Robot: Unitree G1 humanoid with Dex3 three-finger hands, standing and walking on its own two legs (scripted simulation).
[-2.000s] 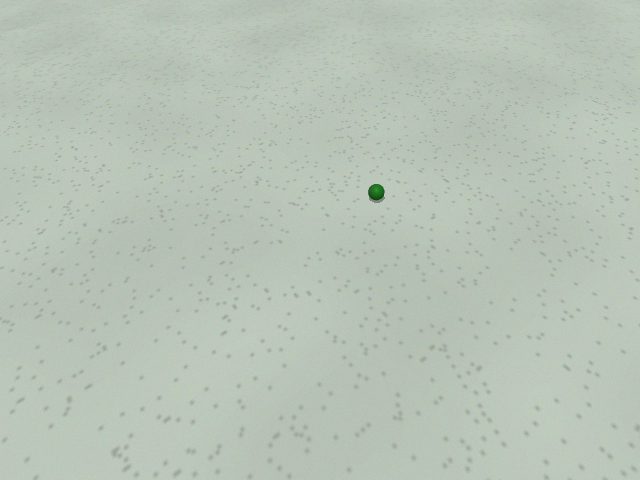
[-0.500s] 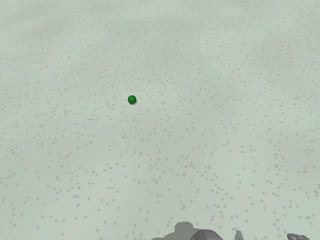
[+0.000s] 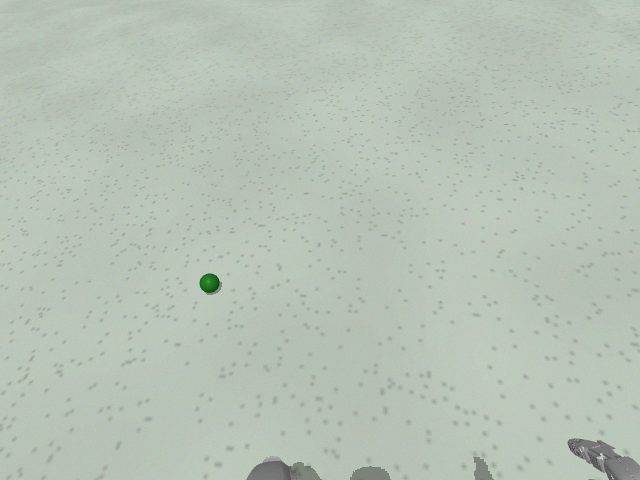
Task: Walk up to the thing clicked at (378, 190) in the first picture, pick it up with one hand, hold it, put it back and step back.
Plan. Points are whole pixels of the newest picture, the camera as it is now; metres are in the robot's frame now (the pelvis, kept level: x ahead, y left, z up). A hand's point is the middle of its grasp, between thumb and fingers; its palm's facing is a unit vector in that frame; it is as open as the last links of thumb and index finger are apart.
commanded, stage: walk up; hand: left
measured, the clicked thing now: (209, 283) +0.98 +0.49 -0.71
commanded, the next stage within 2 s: none
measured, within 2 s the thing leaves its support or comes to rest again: neither
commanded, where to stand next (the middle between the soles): +0.57 +0.67 m, yaw -54 degrees
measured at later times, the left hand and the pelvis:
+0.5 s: hand (82, 379) +0.33 +0.42 -0.11, palm faces -0.26 -0.78 -0.57, open 7.4 cm; pelvis +0.16 +0.16 -0.01, yaw -17 degrees
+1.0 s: hand (39, 290) +0.55 +0.60 -0.12, palm faces -0.47 -0.67 -0.57, open 7.4 cm; pelvis +0.32 +0.37 +0.00, yaw -29 degrees
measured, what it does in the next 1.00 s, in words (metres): steps to the left, turning right: left foot, then right foot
